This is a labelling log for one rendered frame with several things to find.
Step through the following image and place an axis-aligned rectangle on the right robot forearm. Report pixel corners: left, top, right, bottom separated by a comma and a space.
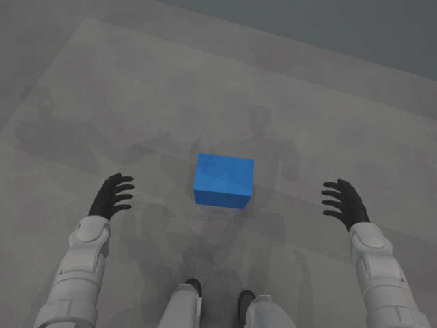
348, 222, 431, 328

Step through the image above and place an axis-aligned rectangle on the carton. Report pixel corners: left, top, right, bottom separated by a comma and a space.
193, 153, 254, 209

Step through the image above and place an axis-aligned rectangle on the left robot foot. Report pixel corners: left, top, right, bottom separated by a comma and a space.
185, 279, 201, 297

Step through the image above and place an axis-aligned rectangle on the left robot forearm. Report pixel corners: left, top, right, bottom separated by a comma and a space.
33, 215, 111, 328

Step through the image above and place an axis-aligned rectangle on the robot right thigh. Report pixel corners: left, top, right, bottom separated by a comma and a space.
247, 301, 296, 328

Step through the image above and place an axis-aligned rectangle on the right robot hand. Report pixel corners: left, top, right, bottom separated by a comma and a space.
321, 179, 370, 233

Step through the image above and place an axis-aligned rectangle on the left robot hand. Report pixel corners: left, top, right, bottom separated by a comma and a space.
88, 173, 135, 221

